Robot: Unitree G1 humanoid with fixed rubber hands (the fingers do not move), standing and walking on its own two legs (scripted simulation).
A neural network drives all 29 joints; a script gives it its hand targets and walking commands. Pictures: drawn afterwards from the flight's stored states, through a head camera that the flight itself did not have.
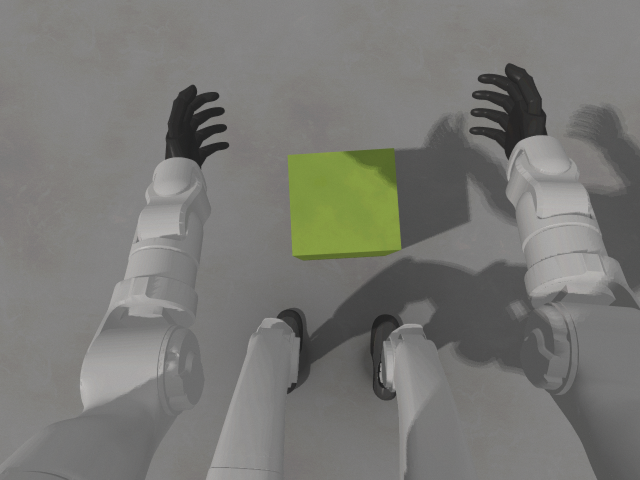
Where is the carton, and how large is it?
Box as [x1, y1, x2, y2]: [288, 148, 400, 260]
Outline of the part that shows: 393,148 288,155 292,255 303,260 385,255 400,249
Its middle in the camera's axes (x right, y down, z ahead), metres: +0.05 -0.07 +0.87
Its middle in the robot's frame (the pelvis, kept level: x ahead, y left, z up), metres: +0.47 +0.01 -0.52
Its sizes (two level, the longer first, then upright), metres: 0.210 0.200 0.250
